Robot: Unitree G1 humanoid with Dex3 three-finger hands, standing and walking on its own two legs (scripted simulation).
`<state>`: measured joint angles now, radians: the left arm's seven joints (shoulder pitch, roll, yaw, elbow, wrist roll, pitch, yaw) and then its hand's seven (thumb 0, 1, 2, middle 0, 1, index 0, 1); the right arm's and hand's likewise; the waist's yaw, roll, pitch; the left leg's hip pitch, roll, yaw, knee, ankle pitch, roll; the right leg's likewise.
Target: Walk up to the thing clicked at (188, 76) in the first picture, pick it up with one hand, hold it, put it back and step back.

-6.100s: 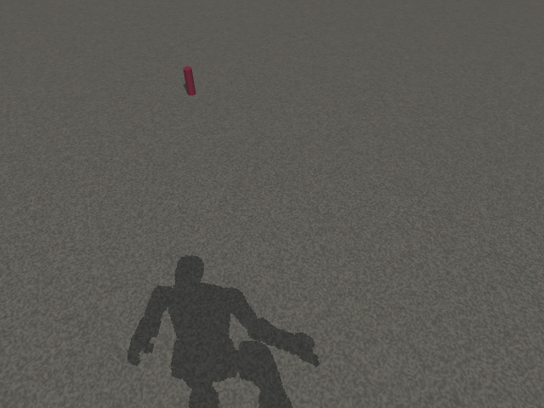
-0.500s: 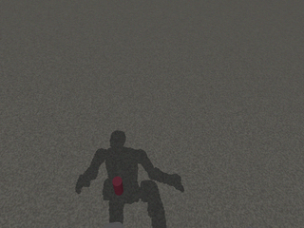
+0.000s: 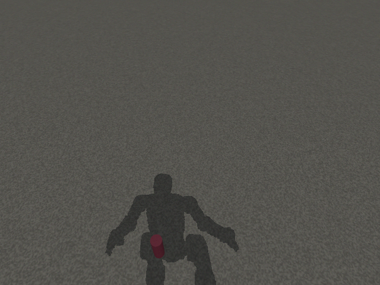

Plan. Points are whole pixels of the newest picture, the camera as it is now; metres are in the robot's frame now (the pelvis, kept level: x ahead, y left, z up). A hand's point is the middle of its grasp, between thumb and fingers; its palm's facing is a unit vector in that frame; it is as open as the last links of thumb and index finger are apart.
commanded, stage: walk up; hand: left
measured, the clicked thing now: (157, 246) +0.40 +0.16 -0.69
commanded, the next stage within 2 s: stand in 0.70 s
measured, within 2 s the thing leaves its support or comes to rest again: neither
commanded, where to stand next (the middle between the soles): +0.09 +0.02 m, yaw -1 degrees
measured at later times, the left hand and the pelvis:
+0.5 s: hand out of the picture +0.10 +0.25 -0.15, palm faces -0.01 -0.94 -0.34, open 7.4 cm; pelvis +0.01 -0.01 +0.00, yaw +0 degrees
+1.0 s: hand out of the picture +0.10 +0.24 -0.16, palm faces -0.03 -0.94 -0.33, open 7.4 cm; pelvis +0.03 -0.01 +0.00, yaw -1 degrees
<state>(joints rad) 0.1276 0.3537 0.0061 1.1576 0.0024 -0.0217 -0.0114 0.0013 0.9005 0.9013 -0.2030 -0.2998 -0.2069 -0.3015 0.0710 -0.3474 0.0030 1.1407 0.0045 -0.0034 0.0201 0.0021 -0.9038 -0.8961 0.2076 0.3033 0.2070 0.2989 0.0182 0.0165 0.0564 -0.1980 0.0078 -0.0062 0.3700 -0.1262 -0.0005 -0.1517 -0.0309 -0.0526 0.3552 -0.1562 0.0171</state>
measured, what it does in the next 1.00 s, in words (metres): stands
